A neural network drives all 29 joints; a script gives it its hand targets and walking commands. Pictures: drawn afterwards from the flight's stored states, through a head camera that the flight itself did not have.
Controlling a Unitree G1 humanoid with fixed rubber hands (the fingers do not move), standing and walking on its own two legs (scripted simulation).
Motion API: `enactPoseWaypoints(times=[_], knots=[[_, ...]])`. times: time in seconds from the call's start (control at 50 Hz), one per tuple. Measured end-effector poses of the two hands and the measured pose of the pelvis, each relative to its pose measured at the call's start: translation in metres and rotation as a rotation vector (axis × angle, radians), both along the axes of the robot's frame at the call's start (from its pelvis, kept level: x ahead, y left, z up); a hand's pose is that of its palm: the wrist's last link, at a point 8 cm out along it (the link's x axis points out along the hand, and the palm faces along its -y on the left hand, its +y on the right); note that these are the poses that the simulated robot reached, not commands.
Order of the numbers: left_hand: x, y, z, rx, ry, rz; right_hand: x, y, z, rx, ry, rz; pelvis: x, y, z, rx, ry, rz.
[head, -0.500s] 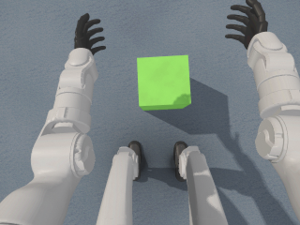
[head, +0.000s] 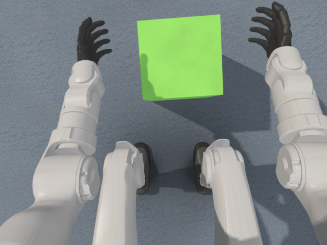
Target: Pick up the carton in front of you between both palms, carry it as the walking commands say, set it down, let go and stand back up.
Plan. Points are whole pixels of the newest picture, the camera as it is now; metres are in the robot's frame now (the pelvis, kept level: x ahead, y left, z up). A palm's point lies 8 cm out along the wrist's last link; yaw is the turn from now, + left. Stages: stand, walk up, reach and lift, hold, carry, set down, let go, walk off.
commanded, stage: reach and lift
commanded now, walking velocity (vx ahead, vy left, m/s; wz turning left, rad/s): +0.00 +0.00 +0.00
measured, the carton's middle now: (178, 67) +0.51 -0.03 -0.37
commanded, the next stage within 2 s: none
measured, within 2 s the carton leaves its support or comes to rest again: leaves its support in 1.22 s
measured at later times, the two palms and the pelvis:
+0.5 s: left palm (110, 63) +0.51 +0.17 -0.30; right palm (243, 57) +0.51 -0.21 -0.30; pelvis -0.03 +0.00 -0.12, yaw +1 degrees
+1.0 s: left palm (123, 62) +0.51 +0.13 -0.29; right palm (232, 53) +0.52 -0.18 -0.29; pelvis -0.03 +0.00 -0.12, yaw +0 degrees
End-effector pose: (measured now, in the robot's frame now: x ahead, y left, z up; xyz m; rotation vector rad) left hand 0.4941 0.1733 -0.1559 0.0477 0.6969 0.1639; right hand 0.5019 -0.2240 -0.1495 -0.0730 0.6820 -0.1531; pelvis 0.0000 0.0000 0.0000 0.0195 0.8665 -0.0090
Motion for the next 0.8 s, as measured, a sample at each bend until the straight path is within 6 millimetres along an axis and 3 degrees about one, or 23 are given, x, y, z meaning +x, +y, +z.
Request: enactPoseWaypoints(times=[0.08, 0.2, 0.42, 0.48, 0.58, 0.8], knots=[[0.003, 0.000, -0.033, -0.005, 0.000, 0.000, 0.008, 0.003, -0.031, 0.007, -0.018, 0.006, -0.013, 0.003, -0.036, 0.002, -0.060, 0.004], [0.010, -0.007, -0.067, -0.006, -0.001, -0.007, 0.015, 0.010, -0.065, 0.020, -0.005, -0.002, -0.027, 0.004, -0.076, 0.001, -0.136, 0.012], [0.006, -0.011, -0.135, 0.001, 0.068, -0.019, 0.009, 0.011, -0.134, 0.020, 0.051, -0.005, -0.031, 0.001, -0.112, 0.002, -0.193, 0.011], [0.014, -0.007, -0.140, 0.017, 0.048, -0.012, 0.011, 0.011, -0.149, 0.027, 0.041, -0.004, -0.030, -0.001, -0.118, 0.006, -0.204, 0.011], [0.020, -0.007, -0.140, 0.003, 0.025, 0.006, 0.014, 0.017, -0.157, 0.028, 0.028, 0.027, -0.028, -0.005, -0.125, 0.012, -0.235, 0.011], [0.007, -0.017, -0.129, -0.011, 0.051, -0.005, 0.012, 0.026, -0.134, 0.040, 0.033, 0.038, -0.025, -0.008, -0.120, 0.014, -0.231, -0.001]])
